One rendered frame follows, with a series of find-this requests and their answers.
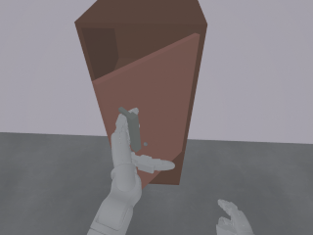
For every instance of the robot right hand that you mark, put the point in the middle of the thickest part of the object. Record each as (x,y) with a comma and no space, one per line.
(236,225)

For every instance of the robot left hand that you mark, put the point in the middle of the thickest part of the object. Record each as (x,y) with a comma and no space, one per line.
(121,151)

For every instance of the cupboard door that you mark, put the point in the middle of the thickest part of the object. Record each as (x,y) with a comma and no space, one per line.
(160,86)

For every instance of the left robot forearm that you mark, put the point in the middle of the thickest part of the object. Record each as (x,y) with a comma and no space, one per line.
(115,212)

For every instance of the handle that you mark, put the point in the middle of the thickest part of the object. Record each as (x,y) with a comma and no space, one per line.
(133,129)

